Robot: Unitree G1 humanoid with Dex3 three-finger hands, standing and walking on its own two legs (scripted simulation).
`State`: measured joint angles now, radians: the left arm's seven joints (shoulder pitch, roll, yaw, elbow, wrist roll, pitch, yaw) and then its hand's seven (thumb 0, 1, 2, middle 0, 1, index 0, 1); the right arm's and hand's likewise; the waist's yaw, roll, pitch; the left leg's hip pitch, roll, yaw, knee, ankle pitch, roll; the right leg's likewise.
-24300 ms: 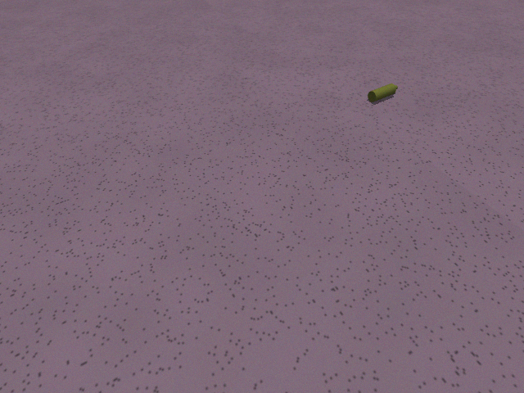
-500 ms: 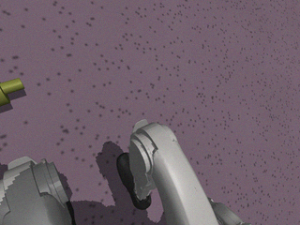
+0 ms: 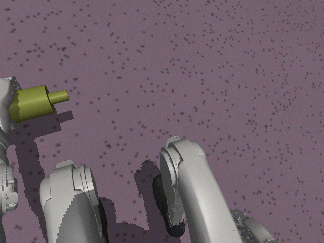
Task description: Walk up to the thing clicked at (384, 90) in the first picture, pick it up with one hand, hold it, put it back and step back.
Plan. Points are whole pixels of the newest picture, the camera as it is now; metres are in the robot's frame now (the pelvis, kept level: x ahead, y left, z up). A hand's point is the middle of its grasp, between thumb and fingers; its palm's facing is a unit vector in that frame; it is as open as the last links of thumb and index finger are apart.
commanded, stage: settle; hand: left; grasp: from above
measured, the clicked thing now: (17, 106) +0.47 +0.29 -0.20
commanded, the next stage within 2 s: lift in 0.16 s
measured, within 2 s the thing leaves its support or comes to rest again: neither
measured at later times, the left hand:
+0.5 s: hand out of the picture +0.45 +0.32 -0.11, palm faces -0.45 -0.12 -0.88, open 10.6 cm
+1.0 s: hand out of the picture +0.38 +0.32 +0.04, palm faces -0.44 -0.14 -0.89, open 10.6 cm
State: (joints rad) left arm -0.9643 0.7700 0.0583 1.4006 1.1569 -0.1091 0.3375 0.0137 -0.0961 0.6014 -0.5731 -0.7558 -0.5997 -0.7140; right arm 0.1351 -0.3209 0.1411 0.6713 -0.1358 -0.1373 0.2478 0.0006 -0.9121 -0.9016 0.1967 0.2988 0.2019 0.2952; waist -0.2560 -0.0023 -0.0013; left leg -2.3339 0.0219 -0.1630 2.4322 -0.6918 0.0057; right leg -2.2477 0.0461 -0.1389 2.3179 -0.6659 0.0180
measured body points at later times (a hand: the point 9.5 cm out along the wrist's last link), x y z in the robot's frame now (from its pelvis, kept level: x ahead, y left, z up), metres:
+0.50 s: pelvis +0.00 +0.00 +0.03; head +0.23 +0.07 +0.41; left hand +0.47 +0.32 -0.06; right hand +0.05 -0.27 -0.07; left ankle +0.07 +0.13 -0.29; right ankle +0.10 -0.11 -0.29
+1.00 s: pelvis +0.00 +0.00 +0.15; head +0.17 +0.06 +0.56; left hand +0.40 +0.32 +0.09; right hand +0.14 -0.26 +0.03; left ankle +0.07 +0.12 -0.29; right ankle +0.10 -0.11 -0.29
